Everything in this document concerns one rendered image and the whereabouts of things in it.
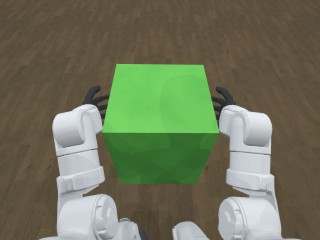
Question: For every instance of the right robot thigh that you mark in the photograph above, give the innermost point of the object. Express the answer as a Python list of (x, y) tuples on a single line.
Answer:
[(188, 230)]

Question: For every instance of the left robot hand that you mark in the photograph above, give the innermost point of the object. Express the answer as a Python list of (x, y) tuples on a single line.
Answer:
[(88, 100)]

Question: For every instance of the right robot hand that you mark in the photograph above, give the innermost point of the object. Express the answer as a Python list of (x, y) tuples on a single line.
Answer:
[(224, 103)]

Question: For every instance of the left robot forearm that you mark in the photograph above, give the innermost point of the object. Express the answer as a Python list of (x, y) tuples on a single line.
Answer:
[(74, 135)]

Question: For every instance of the right robot forearm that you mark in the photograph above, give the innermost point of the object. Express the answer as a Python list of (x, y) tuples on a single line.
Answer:
[(250, 138)]

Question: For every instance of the robot thigh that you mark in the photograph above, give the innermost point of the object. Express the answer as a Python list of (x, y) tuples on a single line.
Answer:
[(127, 231), (188, 230)]

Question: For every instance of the left robot thigh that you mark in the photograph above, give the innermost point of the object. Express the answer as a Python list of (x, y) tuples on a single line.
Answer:
[(127, 231)]

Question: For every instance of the carton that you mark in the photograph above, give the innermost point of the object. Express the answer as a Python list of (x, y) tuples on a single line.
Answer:
[(160, 125)]

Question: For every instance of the right robot upper arm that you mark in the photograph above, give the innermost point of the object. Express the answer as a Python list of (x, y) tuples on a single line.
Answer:
[(248, 218)]

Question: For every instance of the left robot upper arm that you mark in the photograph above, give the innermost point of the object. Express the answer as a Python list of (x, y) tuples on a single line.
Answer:
[(87, 218)]

